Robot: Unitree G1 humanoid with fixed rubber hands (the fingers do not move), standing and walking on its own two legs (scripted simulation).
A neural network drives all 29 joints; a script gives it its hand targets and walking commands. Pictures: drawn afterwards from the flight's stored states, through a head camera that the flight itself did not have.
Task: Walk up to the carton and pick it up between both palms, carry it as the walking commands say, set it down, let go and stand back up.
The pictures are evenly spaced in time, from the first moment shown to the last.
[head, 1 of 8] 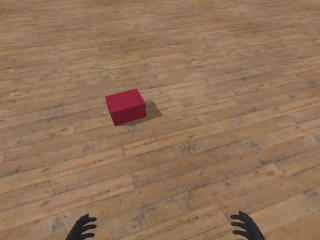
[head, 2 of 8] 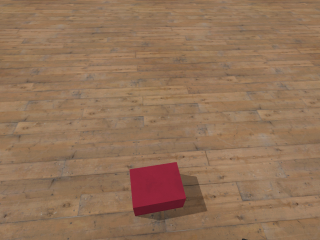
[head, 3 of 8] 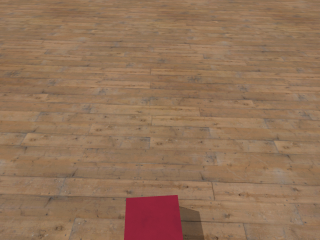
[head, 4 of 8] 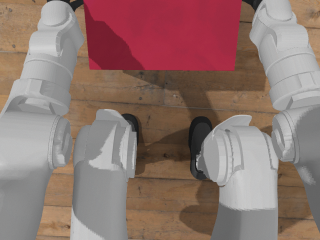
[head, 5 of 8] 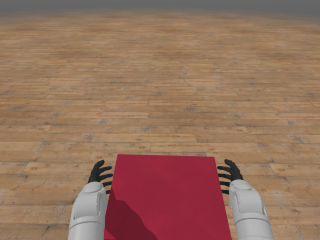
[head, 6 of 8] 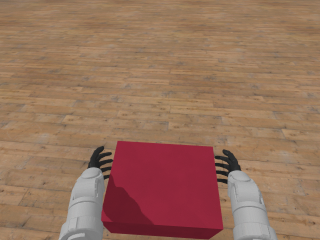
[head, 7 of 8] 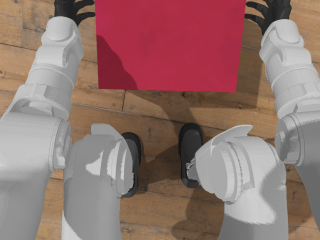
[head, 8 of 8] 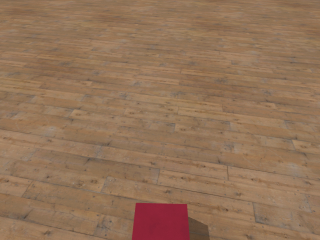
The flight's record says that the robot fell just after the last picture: no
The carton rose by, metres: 0.71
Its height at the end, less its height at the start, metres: +0.00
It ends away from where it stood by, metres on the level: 0.27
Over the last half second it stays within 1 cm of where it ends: yes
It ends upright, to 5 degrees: yes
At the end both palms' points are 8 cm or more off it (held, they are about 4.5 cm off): yes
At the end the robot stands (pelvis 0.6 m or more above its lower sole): yes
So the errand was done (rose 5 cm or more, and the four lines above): yes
